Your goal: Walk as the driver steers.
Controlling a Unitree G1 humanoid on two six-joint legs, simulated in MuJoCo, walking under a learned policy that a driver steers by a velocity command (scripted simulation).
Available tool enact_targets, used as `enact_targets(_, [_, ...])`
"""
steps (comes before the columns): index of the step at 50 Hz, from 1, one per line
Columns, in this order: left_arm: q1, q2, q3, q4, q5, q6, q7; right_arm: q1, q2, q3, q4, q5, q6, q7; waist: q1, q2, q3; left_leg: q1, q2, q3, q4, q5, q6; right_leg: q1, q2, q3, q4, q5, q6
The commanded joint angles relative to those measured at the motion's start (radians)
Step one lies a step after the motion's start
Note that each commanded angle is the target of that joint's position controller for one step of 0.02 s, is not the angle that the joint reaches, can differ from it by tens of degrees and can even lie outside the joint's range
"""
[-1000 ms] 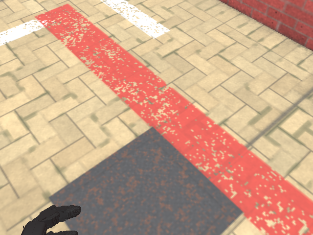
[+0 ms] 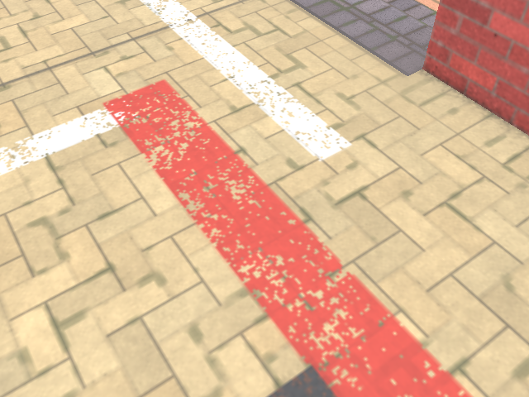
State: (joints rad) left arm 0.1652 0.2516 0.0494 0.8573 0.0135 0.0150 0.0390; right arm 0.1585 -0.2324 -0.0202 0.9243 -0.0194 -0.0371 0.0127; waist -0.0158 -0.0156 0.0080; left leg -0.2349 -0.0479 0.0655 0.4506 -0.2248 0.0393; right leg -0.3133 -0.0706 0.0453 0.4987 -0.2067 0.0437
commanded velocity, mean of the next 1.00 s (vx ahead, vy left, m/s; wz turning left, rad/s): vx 0.24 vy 0.00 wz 0.29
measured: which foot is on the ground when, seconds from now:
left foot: down 0.00-0.98, up 1.00-1.00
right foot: down 0.00-0.44, up 0.46-0.94, down 0.96-1.00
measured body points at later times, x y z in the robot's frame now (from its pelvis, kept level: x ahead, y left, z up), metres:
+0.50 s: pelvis +0.03 +0.03 -0.02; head +0.04 +0.06 +0.43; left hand +0.10 +0.33 -0.15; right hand +0.16 -0.25 -0.13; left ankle +0.00 +0.10 -0.74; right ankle +0.03 -0.14 -0.70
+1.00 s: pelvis +0.27 +0.07 -0.02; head +0.30 +0.09 +0.43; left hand +0.43 +0.37 -0.10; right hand +0.29 -0.20 -0.15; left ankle +0.02 +0.11 -0.70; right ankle +0.41 +0.01 -0.74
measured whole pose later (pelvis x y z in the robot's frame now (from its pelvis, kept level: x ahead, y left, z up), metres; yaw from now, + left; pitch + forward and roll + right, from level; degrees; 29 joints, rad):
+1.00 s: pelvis +0.27 +0.07 -0.02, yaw +20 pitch +3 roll -2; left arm -0.07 0.25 0.05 0.81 0.01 -0.13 -0.04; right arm 0.47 -0.25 -0.06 0.95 0.00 -0.04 -0.02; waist -0.08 0.01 0.04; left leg -0.01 -0.05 -0.15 0.70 -0.49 0.03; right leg -0.48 0.04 -0.06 0.51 -0.05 -0.06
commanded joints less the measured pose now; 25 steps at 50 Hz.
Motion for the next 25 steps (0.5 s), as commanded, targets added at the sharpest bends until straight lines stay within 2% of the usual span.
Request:
enact_targets(1, [-0.019,0.119,0.032,-0.028,-0.006,-0.005,-0.005,0.038,-0.095,-0.014,-0.028,-0.002,0.002,-0.011,-0.014,-0.108,-0.026,-0.029,0.057,-0.043,-0.069,-0.056,-0.014,0.083,-0.044,0.063,-0.095,0.029,-0.083])
enact_targets(2, [-0.024,0.100,0.025,-0.022,0.001,-0.010,-0.008,0.014,-0.106,-0.018,-0.029,0.003,0.011,-0.017,-0.006,-0.078,-0.017,-0.020,0.064,-0.046,-0.059,-0.030,-0.010,0.069,-0.031,0.051,-0.100,0.048,-0.064])
enact_targets(3, [-0.027,0.101,0.023,-0.014,0.003,-0.017,-0.011,0.011,-0.104,-0.017,-0.024,0.004,0.019,-0.023,-0.006,-0.073,-0.013,-0.019,0.069,-0.052,-0.056,-0.002,-0.006,0.081,-0.021,0.041,-0.090,0.105,-0.053])
enact_targets(5, [-0.016,0.111,0.026,0.010,-0.002,-0.029,-0.009,0.020,-0.111,-0.019,-0.016,0.003,0.026,-0.025,-0.002,-0.064,-0.033,-0.017,0.079,-0.066,-0.050,0.063,-0.001,0.132,-0.013,0.020,-0.060,0.188,-0.049])
enact_targets(8, [-0.006,0.160,0.046,0.022,-0.011,-0.027,0.012,-0.036,-0.158,-0.036,-0.045,0.027,0.029,-0.026,0.020,-0.028,-0.046,-0.061,0.076,-0.085,0.012,0.184,0.020,0.177,-0.013,-0.006,-0.006,0.245,-0.065])
enact_targets(10, [0.019,0.166,0.056,0.032,-0.014,-0.017,0.026,-0.043,-0.153,-0.045,-0.062,0.035,0.037,-0.029,0.028,-0.028,-0.059,-0.098,0.067,-0.090,0.071,0.214,0.028,0.194,-0.031,-0.007,0.012,0.256,-0.087])
enact_targets(12, [0.046,0.174,0.065,0.037,-0.012,-0.009,0.036,-0.042,-0.132,-0.048,-0.079,0.034,0.047,-0.033,0.038,-0.057,-0.069,-0.158,0.046,-0.080,0.162,0.181,0.017,0.214,-0.095,0.043,-0.010,0.281,-0.132])
enact_targets(13, [0.063,0.185,0.070,0.039,-0.009,-0.007,0.039,-0.041,-0.123,-0.050,-0.089,0.031,0.052,-0.034,0.044,-0.086,-0.078,-0.194,0.035,-0.065,0.227,0.134,0.003,0.232,-0.156,0.095,-0.036,0.312,-0.170])
enact_targets(14, [0.052,0.189,0.072,0.034,-0.007,-0.007,0.042,-0.030,-0.116,-0.052,-0.095,0.028,0.059,-0.033,0.042,-0.126,-0.083,-0.220,0.027,-0.044,0.300,0.004,-0.009,0.235,-0.224,0.145,-0.061,0.360,-0.213])
enact_targets(15, [0.006,0.186,0.070,0.017,-0.007,-0.009,0.046,-0.013,-0.110,-0.055,-0.099,0.026,0.067,-0.031,0.033,-0.184,-0.088,-0.232,0.028,-0.035,0.402,-0.240,-0.016,0.215,-0.297,0.196,-0.084,0.405,-0.258])
enact_targets(16, [0.000,0.190,0.070,0.004,-0.005,-0.016,0.045,-0.014,-0.121,-0.060,-0.109,0.030,0.075,-0.026,0.048,-0.180,-0.092,-0.265,0.060,-0.054,0.501,-0.382,-0.016,0.206,-0.348,0.234,-0.131,0.301,-0.287])
enact_targets(17, [-0.019,0.208,0.075,-0.004,-0.010,-0.026,0.042,-0.027,-0.126,-0.062,-0.128,0.039,0.081,-0.019,0.042,-0.151,-0.072,-0.280,0.111,-0.088,0.511,-0.393,-0.008,0.179,-0.361,0.241,-0.171,0.107,-0.273])
enact_targets(18, [-0.063,0.224,0.079,-0.011,-0.023,-0.035,0.036,-0.025,-0.129,-0.063,-0.133,0.047,0.084,-0.010,0.023,-0.133,-0.047,-0.227,0.137,-0.091,0.439,-0.339,0.004,0.111,-0.331,0.200,-0.210,-0.096,-0.233])
enact_targets(19, [-0.124,0.230,0.081,-0.021,-0.036,-0.039,0.030,0.012,-0.135,-0.069,-0.118,0.048,0.085,-0.004,-0.010,-0.138,-0.033,-0.106,0.119,-0.052,0.344,-0.250,0.016,0.018,-0.278,0.126,-0.228,-0.216,-0.190])
enact_targets(20, [-0.170,0.222,0.079,-0.023,-0.041,-0.036,0.021,0.085,-0.126,-0.075,-0.085,0.043,0.084,0.001,-0.056,-0.139,-0.030,0.035,0.072,0.015,0.248,-0.123,0.023,-0.069,-0.218,0.035,-0.196,-0.294,-0.150])
enact_targets(21, [-0.170,0.186,0.071,-0.016,-0.030,-0.032,0.011,0.184,-0.124,-0.086,-0.036,0.037,0.083,0.002,-0.089,-0.108,-0.036,0.171,0.014,0.074,0.214,-0.087,0.025,-0.154,-0.169,-0.050,-0.105,-0.356,-0.119])
enact_targets(22, [-0.153,0.125,0.057,-0.009,-0.022,-0.030,0.001,0.261,-0.137,-0.100,0.000,0.039,0.079,0.003,-0.106,0.007,-0.022,0.256,0.005,0.038,0.148,-0.150,0.052,-0.243,-0.116,-0.146,0.088,-0.411,-0.079])
enact_targets(23, [-0.178,0.055,0.035,-0.036,-0.010,-0.034,-0.010,0.322,-0.240,-0.121,-0.011,0.037,0.061,-0.007,-0.118,0.320,0.016,0.293,0.235,-0.402,-0.071,-0.300,0.165,-0.449,-0.008,-0.212,0.543,-0.463,-0.003])
enact_targets(24, [-0.228,0.053,0.031,-0.103,-0.030,-0.060,-0.016,0.288,-0.288,-0.105,-0.070,0.017,0.020,0.006,-0.092,0.352,-0.003,0.255,0.392,-0.861,-0.296,-0.448,0.328,-0.593,0.083,-0.021,0.667,-0.442,-0.015])
enact_targets(25, [-0.265,0.115,0.043,-0.116,-0.065,-0.085,-0.019,0.226,-0.258,-0.098,-0.086,0.008,-0.010,0.006,-0.067,0.225,0.064,0.215,0.431,-0.900,-0.349,-0.564,0.333,-0.651,0.031,0.040,0.712,-0.358,-0.042])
